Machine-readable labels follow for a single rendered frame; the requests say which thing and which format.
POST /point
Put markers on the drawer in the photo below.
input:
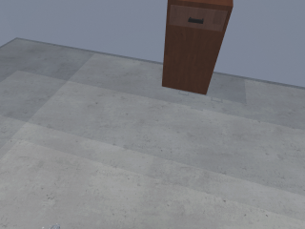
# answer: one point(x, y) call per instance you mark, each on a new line
point(213, 20)

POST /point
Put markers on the cabinet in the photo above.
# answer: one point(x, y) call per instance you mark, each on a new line
point(190, 53)

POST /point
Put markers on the handle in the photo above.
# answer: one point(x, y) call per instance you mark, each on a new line
point(198, 21)

